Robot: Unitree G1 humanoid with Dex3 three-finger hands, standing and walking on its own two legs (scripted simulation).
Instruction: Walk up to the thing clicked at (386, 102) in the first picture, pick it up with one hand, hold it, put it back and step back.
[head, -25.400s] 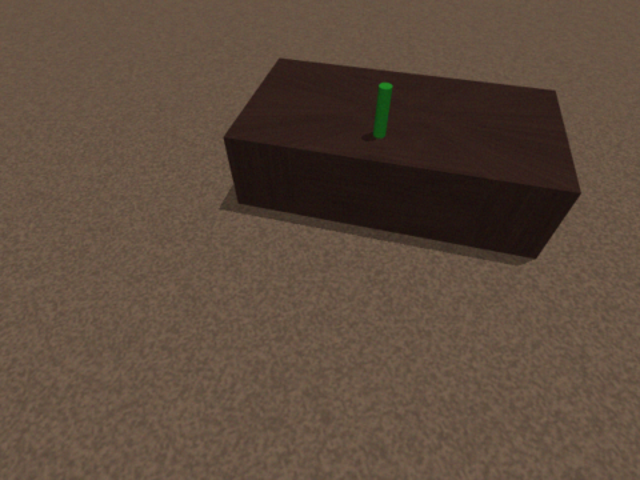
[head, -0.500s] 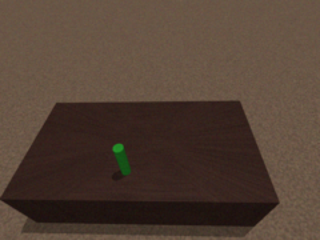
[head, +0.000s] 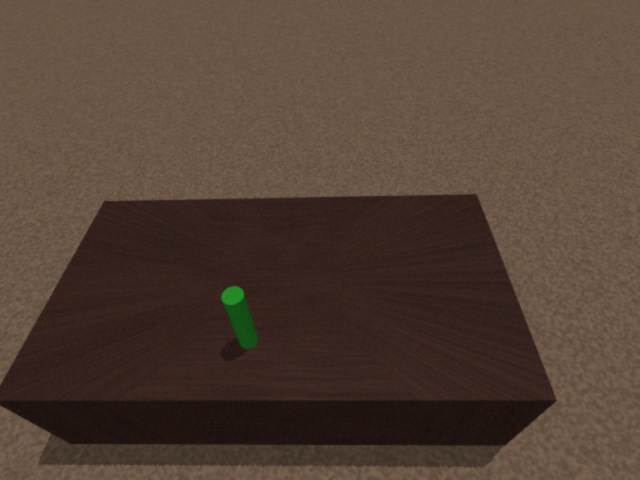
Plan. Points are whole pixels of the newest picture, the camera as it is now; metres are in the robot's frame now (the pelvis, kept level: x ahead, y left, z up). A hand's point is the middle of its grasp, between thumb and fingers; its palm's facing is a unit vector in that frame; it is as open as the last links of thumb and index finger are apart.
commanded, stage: home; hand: left
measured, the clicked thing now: (241, 319) +0.52 +0.21 -0.32
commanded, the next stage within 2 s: stand in 0.16 s
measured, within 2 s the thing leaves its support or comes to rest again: neither
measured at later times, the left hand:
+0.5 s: hand out of the picture +0.09 +0.25 -0.15, palm faces -0.02 -0.93 -0.36, open 14.7 cm
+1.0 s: hand out of the picture +0.10 +0.25 -0.15, palm faces -0.02 -0.93 -0.36, open 7.4 cm
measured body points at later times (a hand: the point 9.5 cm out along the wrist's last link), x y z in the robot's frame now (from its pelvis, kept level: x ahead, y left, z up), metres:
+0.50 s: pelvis +0.02 +0.00 +0.00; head +0.03 -0.02 +0.45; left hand +0.09 +0.30 -0.13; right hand +0.09 -0.30 -0.14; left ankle +0.04 +0.13 -0.75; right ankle -0.01 -0.13 -0.75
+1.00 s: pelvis +0.03 -0.01 +0.00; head +0.04 -0.02 +0.45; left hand +0.10 +0.29 -0.13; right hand +0.10 -0.31 -0.14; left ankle +0.04 +0.13 -0.75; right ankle -0.01 -0.13 -0.75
